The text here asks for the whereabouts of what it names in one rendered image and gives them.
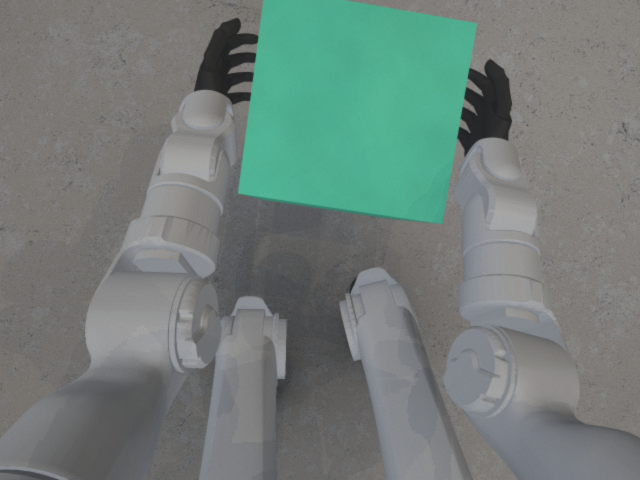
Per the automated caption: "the robot shin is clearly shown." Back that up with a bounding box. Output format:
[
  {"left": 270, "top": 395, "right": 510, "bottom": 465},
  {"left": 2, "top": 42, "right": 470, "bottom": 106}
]
[
  {"left": 351, "top": 267, "right": 420, "bottom": 330},
  {"left": 215, "top": 296, "right": 273, "bottom": 362}
]

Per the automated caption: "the robot left hand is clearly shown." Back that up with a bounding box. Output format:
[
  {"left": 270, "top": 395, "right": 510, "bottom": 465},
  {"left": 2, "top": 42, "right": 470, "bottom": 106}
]
[{"left": 194, "top": 18, "right": 258, "bottom": 105}]

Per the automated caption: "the carton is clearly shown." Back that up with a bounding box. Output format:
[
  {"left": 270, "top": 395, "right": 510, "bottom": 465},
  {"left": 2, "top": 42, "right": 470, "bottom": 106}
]
[{"left": 238, "top": 0, "right": 477, "bottom": 224}]

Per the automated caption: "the left robot shin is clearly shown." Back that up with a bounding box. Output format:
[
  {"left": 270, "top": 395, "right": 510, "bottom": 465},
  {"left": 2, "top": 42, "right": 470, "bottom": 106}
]
[{"left": 215, "top": 296, "right": 273, "bottom": 362}]

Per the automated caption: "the right robot shin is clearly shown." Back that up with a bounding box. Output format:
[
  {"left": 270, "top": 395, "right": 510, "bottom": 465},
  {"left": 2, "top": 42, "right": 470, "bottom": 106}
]
[{"left": 351, "top": 267, "right": 420, "bottom": 330}]

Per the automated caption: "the left robot upper arm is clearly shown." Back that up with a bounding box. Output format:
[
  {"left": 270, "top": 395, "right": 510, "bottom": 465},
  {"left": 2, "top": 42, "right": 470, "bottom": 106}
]
[{"left": 0, "top": 271, "right": 222, "bottom": 480}]

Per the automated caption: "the robot right hand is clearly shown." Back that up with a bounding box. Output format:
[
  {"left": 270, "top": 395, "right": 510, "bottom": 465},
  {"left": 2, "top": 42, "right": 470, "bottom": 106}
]
[{"left": 457, "top": 59, "right": 512, "bottom": 156}]

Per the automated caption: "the robot right forearm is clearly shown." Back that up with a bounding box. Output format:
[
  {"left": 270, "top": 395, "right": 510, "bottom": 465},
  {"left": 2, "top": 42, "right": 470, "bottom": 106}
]
[{"left": 453, "top": 138, "right": 572, "bottom": 358}]

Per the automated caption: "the right robot upper arm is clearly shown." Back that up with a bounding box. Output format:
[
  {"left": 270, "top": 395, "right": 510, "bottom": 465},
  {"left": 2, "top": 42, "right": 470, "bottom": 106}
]
[{"left": 443, "top": 324, "right": 640, "bottom": 480}]

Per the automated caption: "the robot left forearm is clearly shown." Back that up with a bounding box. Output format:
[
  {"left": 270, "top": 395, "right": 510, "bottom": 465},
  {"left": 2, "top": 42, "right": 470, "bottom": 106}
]
[{"left": 85, "top": 90, "right": 238, "bottom": 354}]

